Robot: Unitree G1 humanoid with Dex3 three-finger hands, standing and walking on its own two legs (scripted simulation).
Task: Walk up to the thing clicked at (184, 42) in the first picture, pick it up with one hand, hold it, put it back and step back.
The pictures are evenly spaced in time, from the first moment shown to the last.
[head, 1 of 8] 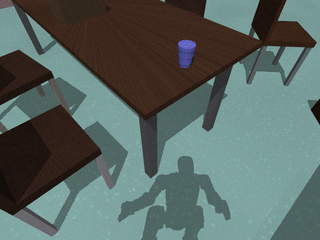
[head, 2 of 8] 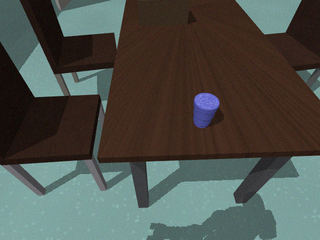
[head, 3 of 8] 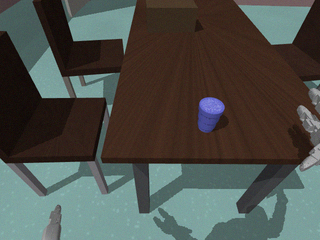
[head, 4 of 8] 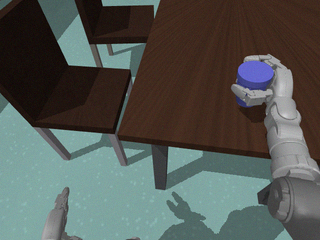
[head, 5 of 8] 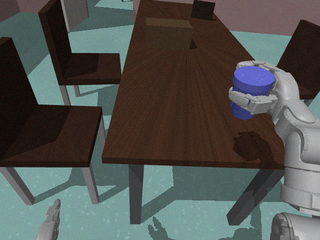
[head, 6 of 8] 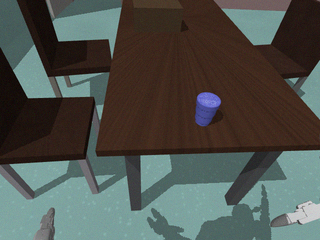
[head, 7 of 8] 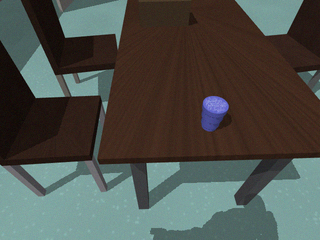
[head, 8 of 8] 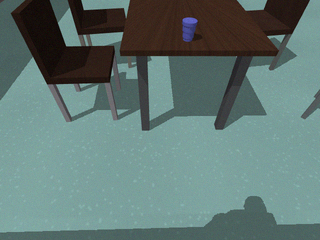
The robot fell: no
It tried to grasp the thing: yes
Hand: right
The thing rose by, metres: 0.24
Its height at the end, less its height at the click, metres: +0.00
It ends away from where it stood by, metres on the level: 0.02
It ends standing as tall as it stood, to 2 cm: yes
